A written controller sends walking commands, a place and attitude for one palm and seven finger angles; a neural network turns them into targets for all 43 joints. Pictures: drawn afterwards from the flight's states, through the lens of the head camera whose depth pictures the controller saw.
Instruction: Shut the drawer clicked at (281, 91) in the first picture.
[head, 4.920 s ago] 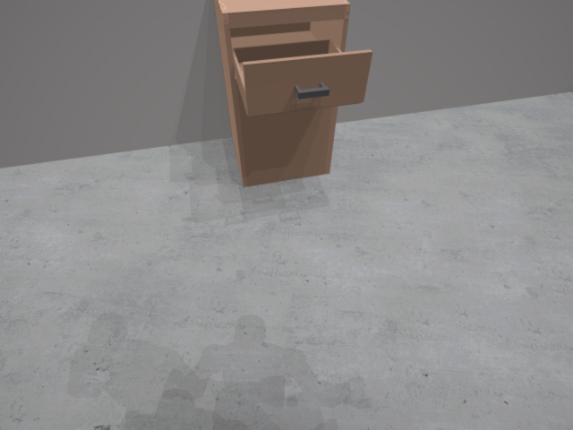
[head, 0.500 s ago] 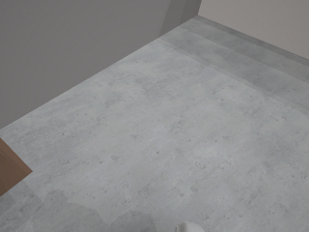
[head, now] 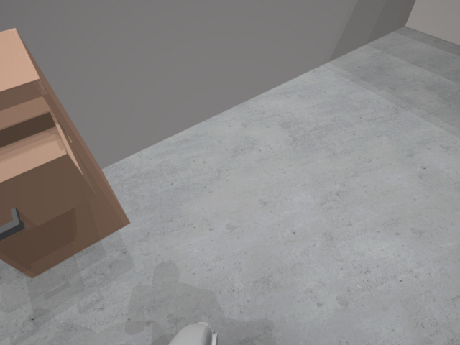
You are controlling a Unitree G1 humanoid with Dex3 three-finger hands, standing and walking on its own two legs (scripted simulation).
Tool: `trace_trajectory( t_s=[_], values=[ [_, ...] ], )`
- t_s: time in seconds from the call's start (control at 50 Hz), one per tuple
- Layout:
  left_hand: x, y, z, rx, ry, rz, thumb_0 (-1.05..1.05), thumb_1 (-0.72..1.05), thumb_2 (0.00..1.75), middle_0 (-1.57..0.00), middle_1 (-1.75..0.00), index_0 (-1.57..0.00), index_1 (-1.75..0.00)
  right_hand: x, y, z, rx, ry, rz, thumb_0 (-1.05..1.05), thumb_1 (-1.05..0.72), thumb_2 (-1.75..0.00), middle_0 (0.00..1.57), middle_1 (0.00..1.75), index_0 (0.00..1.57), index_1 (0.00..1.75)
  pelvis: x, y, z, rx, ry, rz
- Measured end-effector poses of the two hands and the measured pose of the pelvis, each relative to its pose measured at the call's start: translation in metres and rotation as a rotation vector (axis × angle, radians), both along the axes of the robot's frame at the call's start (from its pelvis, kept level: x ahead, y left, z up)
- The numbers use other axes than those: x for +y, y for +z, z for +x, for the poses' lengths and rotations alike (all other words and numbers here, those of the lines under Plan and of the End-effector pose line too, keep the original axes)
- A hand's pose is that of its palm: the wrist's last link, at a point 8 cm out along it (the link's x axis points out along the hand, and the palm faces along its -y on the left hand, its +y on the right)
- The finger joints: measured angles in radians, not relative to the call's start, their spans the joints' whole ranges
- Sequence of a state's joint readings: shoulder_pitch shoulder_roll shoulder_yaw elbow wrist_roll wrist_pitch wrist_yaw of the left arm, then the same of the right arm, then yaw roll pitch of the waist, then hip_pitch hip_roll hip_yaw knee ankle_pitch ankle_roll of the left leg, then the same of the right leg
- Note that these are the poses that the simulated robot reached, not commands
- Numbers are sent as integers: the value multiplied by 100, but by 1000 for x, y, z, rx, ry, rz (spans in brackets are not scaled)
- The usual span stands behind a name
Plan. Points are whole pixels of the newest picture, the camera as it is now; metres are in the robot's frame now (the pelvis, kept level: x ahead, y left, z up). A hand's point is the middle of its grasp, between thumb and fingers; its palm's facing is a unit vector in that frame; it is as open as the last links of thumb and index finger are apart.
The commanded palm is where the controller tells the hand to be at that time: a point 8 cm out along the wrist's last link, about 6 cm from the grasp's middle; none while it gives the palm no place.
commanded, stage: turn to face it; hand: left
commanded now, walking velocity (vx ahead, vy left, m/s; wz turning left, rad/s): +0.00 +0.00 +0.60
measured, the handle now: out of the picture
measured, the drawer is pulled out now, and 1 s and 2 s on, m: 0.29 0.29 0.29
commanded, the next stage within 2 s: take the last steps up to it in 0.90 s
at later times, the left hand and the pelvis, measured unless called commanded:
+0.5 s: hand out of the picture -0.02 +0.30 -0.17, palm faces +0.33 -0.91 -0.27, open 7.4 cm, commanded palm none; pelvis -0.02 +0.06 +0.00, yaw +17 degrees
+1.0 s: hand out of the picture -0.03 +0.23 -0.14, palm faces +0.49 -0.83 -0.28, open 7.4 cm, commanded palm none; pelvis -0.01 +0.01 +0.00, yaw +30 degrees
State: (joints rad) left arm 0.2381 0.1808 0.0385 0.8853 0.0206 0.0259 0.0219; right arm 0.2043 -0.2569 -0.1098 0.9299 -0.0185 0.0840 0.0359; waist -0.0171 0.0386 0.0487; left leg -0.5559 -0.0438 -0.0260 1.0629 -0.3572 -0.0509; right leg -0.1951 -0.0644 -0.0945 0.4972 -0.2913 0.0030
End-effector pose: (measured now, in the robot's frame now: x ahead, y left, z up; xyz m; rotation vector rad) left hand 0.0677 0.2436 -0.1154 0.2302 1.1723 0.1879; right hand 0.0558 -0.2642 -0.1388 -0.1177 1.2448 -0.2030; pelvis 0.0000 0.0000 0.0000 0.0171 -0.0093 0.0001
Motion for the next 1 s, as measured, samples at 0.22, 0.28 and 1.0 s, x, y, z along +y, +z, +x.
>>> trace_trajectory(
  t_s=[0.22, 0.28, 1.0],
  values=[
    [20, -21, -72, 67, 167, -55, 1, 90, 90, -21, -30, -21, -30, 33, 9, 61, -5, 215, -44, 0, -91, -90, 19, 30, 20, 30, 20, -4, -10, 4, 153, 3],
    [43, -37, -99, 107, 232, -67, 0, 90, 90, -21, -30, -21, -30, 59, 11, 88, -65, 289, -71, 0, -91, -90, 19, 30, 20, 30, 37, -14, -11, 13, 192, -15],
    [18, 7, -125, -38, 493, 16, 1, 91, 90, -20, -30, -20, -30, 69, -12, 78, 92, 506, 6, 0, -91, -89, 20, 30, 20, 30, 13, 1, -13, -14, 530, 14]
  ],
)
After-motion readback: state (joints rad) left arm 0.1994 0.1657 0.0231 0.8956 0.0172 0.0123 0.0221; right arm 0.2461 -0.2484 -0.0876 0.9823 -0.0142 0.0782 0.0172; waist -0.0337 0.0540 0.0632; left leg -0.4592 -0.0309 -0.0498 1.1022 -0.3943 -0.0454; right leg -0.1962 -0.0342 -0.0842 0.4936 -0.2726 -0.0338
